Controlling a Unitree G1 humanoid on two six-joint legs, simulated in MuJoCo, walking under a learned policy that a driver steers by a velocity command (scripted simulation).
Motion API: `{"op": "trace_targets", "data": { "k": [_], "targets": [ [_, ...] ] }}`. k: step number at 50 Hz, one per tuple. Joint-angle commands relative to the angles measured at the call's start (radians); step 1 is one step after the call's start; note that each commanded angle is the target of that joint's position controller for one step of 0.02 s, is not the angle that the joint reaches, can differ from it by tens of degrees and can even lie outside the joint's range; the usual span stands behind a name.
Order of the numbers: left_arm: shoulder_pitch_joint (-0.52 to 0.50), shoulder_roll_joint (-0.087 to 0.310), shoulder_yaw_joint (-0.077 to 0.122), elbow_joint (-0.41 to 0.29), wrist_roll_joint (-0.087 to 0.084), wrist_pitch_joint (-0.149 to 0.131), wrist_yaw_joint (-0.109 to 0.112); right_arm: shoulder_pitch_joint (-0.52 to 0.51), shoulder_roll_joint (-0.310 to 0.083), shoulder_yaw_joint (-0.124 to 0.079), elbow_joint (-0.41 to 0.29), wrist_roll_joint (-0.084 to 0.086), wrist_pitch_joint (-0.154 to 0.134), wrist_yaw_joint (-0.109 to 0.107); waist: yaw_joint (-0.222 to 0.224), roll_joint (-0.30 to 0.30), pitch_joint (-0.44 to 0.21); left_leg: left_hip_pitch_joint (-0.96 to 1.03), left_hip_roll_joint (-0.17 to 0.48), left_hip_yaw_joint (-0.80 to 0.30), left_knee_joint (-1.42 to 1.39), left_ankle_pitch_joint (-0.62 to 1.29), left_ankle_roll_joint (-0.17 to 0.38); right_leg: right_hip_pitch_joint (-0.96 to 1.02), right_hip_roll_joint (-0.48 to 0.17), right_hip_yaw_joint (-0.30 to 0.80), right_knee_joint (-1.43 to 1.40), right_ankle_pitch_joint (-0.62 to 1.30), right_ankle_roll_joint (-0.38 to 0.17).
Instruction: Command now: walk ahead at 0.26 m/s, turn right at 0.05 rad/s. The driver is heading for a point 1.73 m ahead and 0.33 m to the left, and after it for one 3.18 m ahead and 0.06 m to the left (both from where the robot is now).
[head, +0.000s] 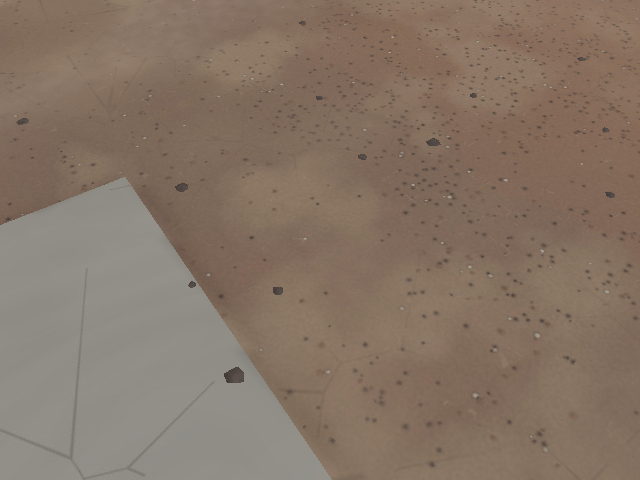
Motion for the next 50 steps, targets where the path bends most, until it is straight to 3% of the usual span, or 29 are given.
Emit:
{"op": "trace_targets", "data": {
  "k": [1,4,6,8,10,12,13,14,15,16,17,19,21,24,27,30,31,33,36,37,38,39,40,41,42,44,45,47,50],
  "targets": [
    [0.131,0.188,0.051,0.011,0.007,-0.037,0.008,-0.23,-0.129,-0.037,-0.151,-0.008,-0.047,0.011,0.09,-0.174,0.197,-0.427,0.033,-0.004,0.205,-0.064,0.003,0.083,-0.377,0.526,-0.378,-0.391,-0.232],
    [0.08,0.157,0.046,0.012,-0.005,-0.066,0.007,-0.152,-0.125,-0.041,-0.116,-0.016,-0.067,0.036,0.035,-0.145,0.128,-0.389,0.06,0.003,0.224,-0.001,-0.004,0.152,-0.281,0.337,-0.347,-0.121,-0.187],
    [0.082,0.15,0.047,0.025,-0.008,-0.079,0.001,-0.174,-0.103,-0.034,-0.119,-0.014,-0.068,0.048,0.038,-0.16,0.103,-0.289,0.049,0.04,0.155,0.04,-0.014,0.107,-0.233,0.24,-0.327,-0.012,-0.164],
    [0.097,0.16,0.051,0.041,-0.008,-0.082,-0.003,-0.197,-0.091,-0.03,-0.133,-0.011,-0.062,0.052,0.039,-0.172,0.111,-0.19,0.045,0.06,0.071,0.059,-0.012,0.038,-0.234,0.204,-0.313,0.023,-0.154],
    [0.082,0.181,0.058,0.046,-0.012,-0.081,-0.007,-0.138,-0.093,-0.033,-0.115,-0.006,-0.06,0.045,0.001,-0.155,0.108,-0.009,0.026,0.082,-0.035,0.122,-0.004,-0.068,-0.241,0.181,-0.274,0.051,-0.135],
    [0.082,0.178,0.056,0.052,-0.011,-0.083,-0.007,0.052,-0.135,-0.055,-0.041,-0.013,-0.07,0.022,-0.083,-0.063,0.051,0.285,-0.013,0.08,-0.102,0.123,0.005,-0.201,-0.191,0.121,-0.086,0.179,-0.101],
    [0.064,0.142,0.043,0.038,-0.01,-0.087,-0.008,0.202,-0.2,-0.076,-0.009,-0.026,-0.082,0.005,-0.158,0.071,-0.033,0.447,0.133,-0.1,-0.19,-0.028,0.04,-0.294,-0.114,0.031,0.197,0.177,-0.069],
    [0.072,0.052,0.02,-0.013,-0.021,-0.092,-0.01,0.315,-0.326,-0.097,0.002,-0.029,-0.089,0.0,-0.17,0.322,-0.125,0.543,0.416,-0.6,-0.403,-0.379,0.135,-0.498,0.019,-0.057,0.532,-0.175,-0.024],
    [0.057,0.136,0.041,-0.006,0.0,-0.084,-0.011,0.266,-0.272,-0.084,0.014,-0.013,-0.082,0.003,-0.122,0.194,-0.046,0.407,0.434,-0.755,-0.481,-0.503,0.182,-0.56,-0.004,0.048,0.664,-0.192,-0.046],
    [0.028,0.148,0.047,-0.009,0.004,-0.083,-0.021,0.153,-0.215,-0.069,-0.009,-0.008,-0.082,0.008,-0.063,0.106,0.062,0.31,0.407,-0.626,-0.46,-0.44,0.173,-0.585,-0.068,0.05,0.689,-0.094,-0.063],
    [0.013,0.134,0.044,-0.001,0.002,-0.085,-0.033,0.09,-0.167,-0.057,-0.019,-0.007,-0.09,0.015,-0.037,0.055,0.093,0.24,0.349,-0.499,-0.459,-0.268,0.156,-0.551,-0.102,0.036,0.656,-0.014,-0.062],
    [0.035,0.106,0.037,0.023,0.009,-0.077,-0.041,0.067,-0.129,-0.042,-0.013,-0.006,-0.108,0.013,-0.006,0.064,0.07,0.197,0.27,-0.325,-0.47,0.013,0.125,-0.475,-0.132,0.004,0.598,0.06,-0.039],
    [0.018,0.09,0.031,0.023,0.011,-0.067,-0.049,0.109,-0.128,-0.04,0.018,0.0,-0.124,0.012,-0.001,0.068,0.05,0.206,0.248,-0.242,-0.471,0.217,0.133,-0.47,-0.13,-0.022,0.581,0.107,-0.018],
    [-0.111,0.078,0.026,-0.016,0.012,-0.058,-0.057,0.164,-0.119,-0.037,0.059,0.01,-0.129,0.009,-0.017,0.049,0.088,0.222,0.227,-0.16,-0.497,0.349,0.143,-0.542,-0.136,-0.055,0.458,0.192,0.014],
    [-0.237,0.046,0.01,-0.054,0.007,-0.062,-0.064,0.186,-0.113,-0.033,0.084,0.008,-0.132,0.009,-0.038,0.063,0.093,0.187,0.189,-0.078,-0.487,0.442,0.133,-0.479,-0.108,-0.097,0.273,0.315,0.032],
    [-0.3,0.053,0.01,-0.068,0.001,-0.069,-0.062,0.212,-0.118,-0.033,0.111,0.007,-0.141,0.007,-0.046,0.061,0.094,0.198,0.208,-0.059,-0.46,0.526,0.126,-0.42,-0.097,-0.105,0.175,0.419,0.015],
    [-0.324,0.052,0.01,-0.078,-0.002,-0.07,-0.059,0.23,-0.109,-0.032,0.13,0.006,-0.143,0.001,-0.048,0.059,0.109,0.245,0.22,-0.069,-0.45,0.515,0.12,-0.445,-0.119,-0.061,0.133,0.492,0.004],
    [-0.35,0.067,0.013,-0.088,0.0,-0.074,-0.055,0.235,-0.116,-0.036,0.146,0.001,-0.14,-0.007,-0.053,0.038,0.118,0.318,0.241,-0.074,-0.425,0.55,0.116,-0.454,-0.115,-0.059,0.066,0.47,-0.016],
    [-0.317,0.083,0.024,-0.081,0.004,-0.083,-0.047,0.238,-0.133,-0.041,0.172,-0.01,-0.126,-0.016,-0.038,0.029,0.098,0.383,0.254,-0.069,-0.317,0.758,0.097,-0.351,-0.077,-0.084,0.0,0.344,-0.054],
    [-0.244,0.098,0.033,-0.059,0.004,-0.09,-0.041,0.235,-0.147,-0.044,0.179,-0.016,-0.12,-0.017,-0.01,0.03,0.057,0.398,0.243,-0.062,-0.207,0.873,0.088,-0.266,-0.049,-0.095,-0.01,0.298,-0.07],
    [-0.166,0.109,0.042,-0.025,0.009,-0.1,-0.031,0.289,-0.122,-0.037,0.195,-0.008,-0.112,-0.007,-0.01,-0.003,-0.023,0.367,0.189,-0.031,-0.034,0.942,0.069,-0.112,0.002,-0.14,-0.028,0.266,-0.082],
    [-0.04,0.115,0.056,0.008,0.016,-0.112,-0.026,0.3,-0.093,-0.026,0.197,0.018,-0.105,0.003,0.041,-0.07,-0.13,0.099,0.138,0.014,0.205,0.799,0.017,0.216,-0.077,-0.013,-0.016,0.31,-0.121],
    [0.132,0.172,0.083,0.051,0.027,-0.107,-0.022,0.234,-0.12,-0.026,0.172,0.042,-0.108,0.002,0.139,-0.164,-0.246,-0.144,0.04,0.072,0.545,0.427,-0.016,0.445,-0.256,0.227,-0.076,0.164,-0.184],
    [0.158,0.17,0.079,0.073,0.024,-0.102,-0.026,0.196,-0.118,-0.03,0.148,0.05,-0.122,-0.002,0.117,-0.204,-0.304,-0.284,-0.017,-0.011,0.734,-0.097,-0.009,0.526,-0.372,0.401,-0.093,0.297,-0.21],
    [0.092,0.156,0.074,0.059,0.014,-0.102,-0.028,0.103,-0.142,-0.039,0.124,0.038,-0.128,-0.009,0.101,-0.081,-0.201,-0.318,0.027,-0.067,0.731,-0.075,0.015,0.39,-0.352,0.329,-0.12,0.364,-0.178],
    [0.017,0.11,0.056,0.065,0.003,-0.116,-0.025,0.039,-0.092,-0.041,0.103,0.018,-0.124,-0.001,0.047,-0.034,-0.019,-0.312,0.059,-0.057,0.635,0.001,0.028,0.154,-0.314,0.225,-0.191,0.537,-0.145],
    [0.02,0.106,0.053,0.077,-0.003,-0.125,-0.025,0.073,-0.07,-0.04,0.108,0.0,-0.112,0.0,0.015,-0.078,0.01,-0.28,0.069,-0.055,0.591,0.02,0.023,0.088,-0.324,0.224,-0.21,0.58,-0.16],
    [0.025,0.082,0.047,0.092,-0.016,-0.14,-0.029,0.086,-0.04,-0.039,0.123,-0.028,-0.088,0.004,-0.017,-0.072,0.042,-0.242,0.09,-0.042,0.561,0.019,0.012,-0.01,-0.304,0.21,-0.268,0.519,-0.165],
    [0.064,0.096,0.044,0.117,-0.019,-0.159,-0.024,-0.01,-0.031,-0.041,0.084,-0.033,-0.083,0.021,-0.028,-0.044,0.066,-0.319,0.127,-0.019,0.494,0.132,0.001,-0.036,-0.295,0.169,-0.323,0.574,-0.18]
  ]
}}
